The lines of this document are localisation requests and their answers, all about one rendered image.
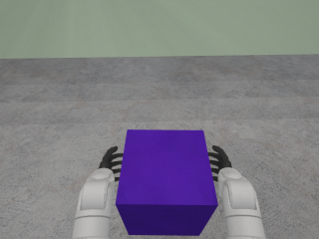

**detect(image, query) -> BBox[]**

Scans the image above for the robot left hand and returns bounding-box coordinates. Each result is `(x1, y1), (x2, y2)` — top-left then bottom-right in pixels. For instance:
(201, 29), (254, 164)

(99, 146), (124, 182)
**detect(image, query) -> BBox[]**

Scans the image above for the robot right hand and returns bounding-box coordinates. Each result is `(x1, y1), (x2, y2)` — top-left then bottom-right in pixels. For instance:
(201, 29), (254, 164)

(208, 145), (232, 181)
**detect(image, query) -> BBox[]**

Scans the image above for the robot right forearm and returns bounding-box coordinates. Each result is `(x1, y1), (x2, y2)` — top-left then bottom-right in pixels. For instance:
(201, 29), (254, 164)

(217, 167), (267, 239)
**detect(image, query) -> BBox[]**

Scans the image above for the robot left forearm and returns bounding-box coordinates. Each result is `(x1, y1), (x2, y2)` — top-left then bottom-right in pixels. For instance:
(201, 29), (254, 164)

(72, 167), (115, 239)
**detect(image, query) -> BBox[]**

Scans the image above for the carton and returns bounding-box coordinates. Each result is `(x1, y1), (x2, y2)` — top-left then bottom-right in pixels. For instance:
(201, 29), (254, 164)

(116, 129), (218, 236)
